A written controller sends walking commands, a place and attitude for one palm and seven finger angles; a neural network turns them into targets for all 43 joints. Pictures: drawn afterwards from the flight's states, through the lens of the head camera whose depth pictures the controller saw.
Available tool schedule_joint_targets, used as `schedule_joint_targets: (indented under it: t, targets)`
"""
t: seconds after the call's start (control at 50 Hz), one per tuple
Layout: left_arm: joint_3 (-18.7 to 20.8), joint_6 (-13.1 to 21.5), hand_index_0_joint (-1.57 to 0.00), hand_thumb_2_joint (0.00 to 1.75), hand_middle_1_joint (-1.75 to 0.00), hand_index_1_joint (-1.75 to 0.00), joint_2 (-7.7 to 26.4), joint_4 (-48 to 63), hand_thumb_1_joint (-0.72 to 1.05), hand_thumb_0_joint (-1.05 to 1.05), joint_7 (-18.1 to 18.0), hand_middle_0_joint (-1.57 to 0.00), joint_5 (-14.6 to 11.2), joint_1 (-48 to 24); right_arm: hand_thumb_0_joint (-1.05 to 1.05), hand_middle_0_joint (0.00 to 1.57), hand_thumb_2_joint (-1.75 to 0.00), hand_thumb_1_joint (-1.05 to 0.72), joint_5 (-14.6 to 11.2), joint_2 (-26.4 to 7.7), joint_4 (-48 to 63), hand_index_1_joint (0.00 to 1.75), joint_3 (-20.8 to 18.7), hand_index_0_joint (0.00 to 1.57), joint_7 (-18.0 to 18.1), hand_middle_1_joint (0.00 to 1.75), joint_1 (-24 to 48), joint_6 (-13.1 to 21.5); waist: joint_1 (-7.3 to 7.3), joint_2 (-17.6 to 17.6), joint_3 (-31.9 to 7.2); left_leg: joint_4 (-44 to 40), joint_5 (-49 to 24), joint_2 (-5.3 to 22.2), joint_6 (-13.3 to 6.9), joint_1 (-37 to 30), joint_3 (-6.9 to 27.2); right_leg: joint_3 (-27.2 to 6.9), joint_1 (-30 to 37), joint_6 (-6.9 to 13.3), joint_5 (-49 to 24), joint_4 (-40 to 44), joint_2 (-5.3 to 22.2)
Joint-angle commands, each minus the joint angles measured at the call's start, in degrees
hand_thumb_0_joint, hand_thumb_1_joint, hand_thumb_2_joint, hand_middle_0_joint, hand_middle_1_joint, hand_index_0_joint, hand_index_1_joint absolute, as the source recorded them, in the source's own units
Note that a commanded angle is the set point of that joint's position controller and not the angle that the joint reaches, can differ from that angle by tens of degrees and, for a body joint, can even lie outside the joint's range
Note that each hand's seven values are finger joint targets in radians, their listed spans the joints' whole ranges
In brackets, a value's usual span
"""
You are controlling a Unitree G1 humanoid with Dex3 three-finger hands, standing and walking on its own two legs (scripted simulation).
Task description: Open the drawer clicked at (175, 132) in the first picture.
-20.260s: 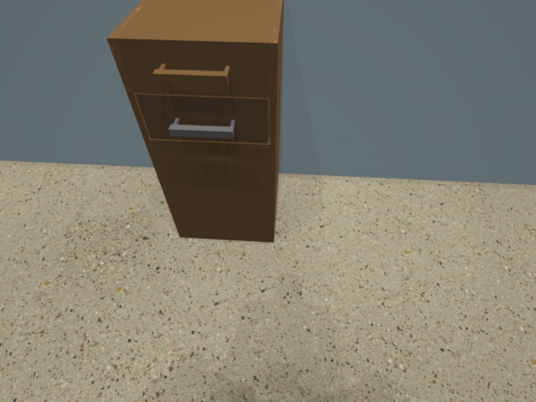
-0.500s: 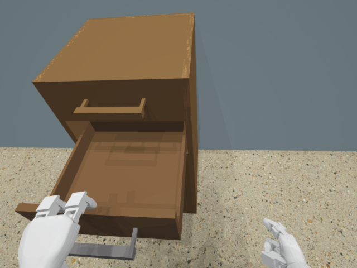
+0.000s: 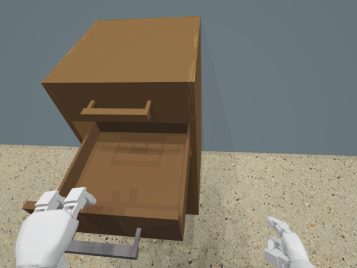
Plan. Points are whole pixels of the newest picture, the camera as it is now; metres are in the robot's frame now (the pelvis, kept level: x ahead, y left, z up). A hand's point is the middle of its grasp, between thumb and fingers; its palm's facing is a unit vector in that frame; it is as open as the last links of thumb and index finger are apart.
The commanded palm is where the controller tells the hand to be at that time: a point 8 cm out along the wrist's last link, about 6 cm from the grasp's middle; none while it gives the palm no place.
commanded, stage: draw the hand back to the body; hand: left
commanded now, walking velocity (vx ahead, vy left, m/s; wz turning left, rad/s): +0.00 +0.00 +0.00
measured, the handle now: (103, 239) +0.19 +0.24 -0.09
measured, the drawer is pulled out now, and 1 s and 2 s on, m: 0.30 0.30 0.30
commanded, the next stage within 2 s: step back with the hand held close in 1.50 s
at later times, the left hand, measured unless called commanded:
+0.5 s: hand (45, 227) +0.15 +0.27 +0.10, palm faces +0.05 -0.09 -0.99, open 13.9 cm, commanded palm +0.13 +0.26 +0.15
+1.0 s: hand (51, 192) +0.19 +0.24 +0.17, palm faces +0.37 -0.83 -0.42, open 11.3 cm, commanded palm +0.13 +0.28 +0.18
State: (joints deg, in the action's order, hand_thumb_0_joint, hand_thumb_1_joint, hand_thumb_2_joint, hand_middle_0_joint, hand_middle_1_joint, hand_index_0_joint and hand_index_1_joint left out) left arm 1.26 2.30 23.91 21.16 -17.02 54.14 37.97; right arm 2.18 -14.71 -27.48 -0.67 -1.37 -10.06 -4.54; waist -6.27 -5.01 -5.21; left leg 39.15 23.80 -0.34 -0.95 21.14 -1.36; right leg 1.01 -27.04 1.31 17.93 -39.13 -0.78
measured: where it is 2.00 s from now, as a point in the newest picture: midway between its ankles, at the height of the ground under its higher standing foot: outside the picture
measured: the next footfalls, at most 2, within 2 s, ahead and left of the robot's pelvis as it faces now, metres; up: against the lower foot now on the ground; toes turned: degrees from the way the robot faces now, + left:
none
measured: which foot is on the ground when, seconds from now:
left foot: down 0.00-1.00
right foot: down 0.00-1.00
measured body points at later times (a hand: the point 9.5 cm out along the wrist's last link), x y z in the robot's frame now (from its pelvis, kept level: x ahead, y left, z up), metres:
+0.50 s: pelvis +0.00 +0.02 +0.01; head +0.01 -0.02 +0.46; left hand +0.14 +0.27 +0.15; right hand +0.22 -0.19 -0.08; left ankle -0.04 +0.11 -0.72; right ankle +0.02 -0.11 -0.72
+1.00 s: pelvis +0.02 +0.00 +0.02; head +0.01 -0.01 +0.47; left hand +0.16 +0.28 +0.19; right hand +0.22 -0.20 -0.06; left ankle -0.04 +0.11 -0.72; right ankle +0.02 -0.11 -0.72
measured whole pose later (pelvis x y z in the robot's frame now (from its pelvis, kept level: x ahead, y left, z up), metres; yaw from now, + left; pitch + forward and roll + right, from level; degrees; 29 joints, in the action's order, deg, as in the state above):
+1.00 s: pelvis +0.02 +0.00 +0.02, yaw +3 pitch -2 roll -1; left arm 13.4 6.1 18.5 28.0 -5.6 -1.3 32.0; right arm 0.8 -11.9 -35.4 1.4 3.5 -10.7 9.2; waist -3.5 -3.5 0.7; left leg 23.3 17.7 -0.6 -0.9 3.6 1.6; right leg 3.7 -8.0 0.9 12.7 -22.6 -0.5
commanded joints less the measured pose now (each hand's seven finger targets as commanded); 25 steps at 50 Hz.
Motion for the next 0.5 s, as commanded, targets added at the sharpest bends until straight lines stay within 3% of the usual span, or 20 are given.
schedule_joint_targets:
  t: [0.0, 0.04, 0.08, 0.22, 0.3, 0.32, 0.34, 0.4, 0.42, 0.48]
  targets:
    - [7.44, 1.01, -0.3, 0.3, -1.2, -1.2, 9.3, 13.63, -0.5, 0.0, -2.66, -0.3, 0.16, -1.13, 0.0, 0.2, -0.9, -0.9, -0.12, -4.7, 9.71, 0.3, -1.77, 0.2, 0.45, 0.3, 6.75, 3.23, 0.03, 3.84, -5.84, -4.85, -16.12, 1.3, -0.38, -2.27, 2.34, -3.23, 5.49, 1.6, -10.48, 6.81, 2.3]
    - [8.2, 0.41, -0.3, 0.3, -1.2, -1.2, 9.78, 14.13, -0.5, 0.0, -2.61, -0.3, 0.11, -0.01, 0.0, 0.2, -0.9, -0.9, -0.4, -4.69, 9.68, 0.3, -1.56, 0.2, 0.37, 0.3, 6.8, 3.12, -0.22, 2.48, -7.18, -5.2, -17.88, 1.37, -0.03, -2.78, 2.35, -3.31, 6.8, 1.63, -11.81, 6.63, 2.34]
    - [8.44, -0.3, -0.3, 0.3, -1.2, -1.2, 9.68, 12.51, -0.5, 0.0, -2.02, -0.3, -0.38, 0.12, 0.0, 0.2, -0.9, -0.9, -0.81, -4.56, 9.47, 0.3, -1.55, 0.2, 0.36, 0.3, 7.61, 2.83, -0.22, 4.55, -4.12, -5.88, -16.76, 1.55, -0.06, -1.58, 2.33, -2.72, 6.5, 1.39, -11.15, 7.22, 2.3]
    - [9.55, -1.77, -0.3, 0.3, -1.2, -1.2, 10.99, 15.12, -0.5, 0.0, 0.69, -0.3, -2.69, 0.14, 0.0, 0.2, -0.9, -0.9, -1.62, -5.11, 10.02, 0.3, -1.16, 0.2, 1.05, 0.3, 8.99, 2.76, -0.64, 2.83, -4.38, -7.78, -17.43, 1.85, -0.01, -3.39, 2.67, -3.5, 9.22, 1.35, -11.67, 9.19, 2.49]
    - [9.83, -1.22, -0.3, 0.3, -1.2, -1.2, 12.12, 15.47, -0.5, 0.0, 2.27, -0.3, -3.2, -2.25, 0.0, 0.2, -0.9, -0.9, -1.31, -5.34, 9.89, 0.3, -1.09, 0.2, 1.66, 0.3, 7.54, 2.7, -0.28, 4.81, -3.17, -8.72, -15.85, 1.92, -0.54, -4.06, 2.47, -2.32, 9.08, 0.72, -9.87, 10.52, 2.78]
    - [10.9, -1.14, -0.3, 0.3, -1.2, -1.2, 12.79, 15.79, -0.5, 0.0, 2.41, -0.3, -3.28, -2.35, 0.0, 0.2, -0.9, -0.9, -1.46, -5.32, 9.83, 0.3, -1.03, 0.2, 1.81, 0.3, 8.27, 2.87, -0.44, 4.12, -3.14, -8.78, -16.4, 1.92, -0.25, -4.45, 2.85, -3.57, 9.57, 1.15, -10.45, 10.87, 2.47]
    - [10.97, -0.79, -0.3, 0.3, -1.2, -1.2, 13.24, 16.16, -0.5, 0.0, 2.55, -0.3, -2.89, -2.39, 0.0, 0.2, -0.9, -0.9, -1.26, -5.41, 9.76, 0.3, -0.8, 0.2, 1.79, 0.3, 7.3, 2.89, -0.52, 2.43, -4.29, -8.95, -17.36, 2.06, -0.15, -5.12, 2.57, -2.56, 9.77, 0.99, -10.28, 10.59, 2.86]
    - [11.63, -0.32, -0.3, 0.3, -1.2, -1.2, 13.48, 16.72, -0.5, 0.0, 2.73, -0.3, -3.45, -1.74, 0.0, 0.2, -0.9, -0.9, -1.31, -5.47, 9.93, 0.3, -1.0, 0.2, 1.96, 0.3, 7.44, 2.62, -0.94, 2.18, -3.76, -9.43, -19.32, 2.31, 0.34, -5.64, 2.68, -1.86, 9.93, 0.92, -10.79, 10.85, 2.79]
    - [12.16, -0.47, -0.3, 0.3, -1.2, -1.2, 13.52, 17.37, -0.5, 0.0, 2.78, -0.3, -3.54, -1.95, 0.0, 0.2, -0.9, -0.9, -1.49, -5.46, 9.84, 0.3, -1.01, 0.2, 1.91, 0.3, 8.2, 2.77, -0.91, 0.89, -3.54, -9.5, -20.06, 2.37, 0.66, -6.02, 3.12, -2.92, 10.06, 1.35, -11.14, 11.18, 2.45]
    - [12.59, -0.59, -0.3, 0.3, -1.2, -1.2, 14.15, 16.55, -0.5, 0.0, 3.34, -0.3, -3.89, -2.86, 0.0, 0.2, -0.9, -0.9, -1.41, -5.48, 9.51, 0.3, -1.05, 0.2, 1.97, 0.3, 7.51, 2.42, -0.76, 3.29, -2.45, -10.2, -19.66, 2.57, 0.47, -5.86, 3.06, -1.49, 10.03, 0.93, -10.47, 11.51, 2.64]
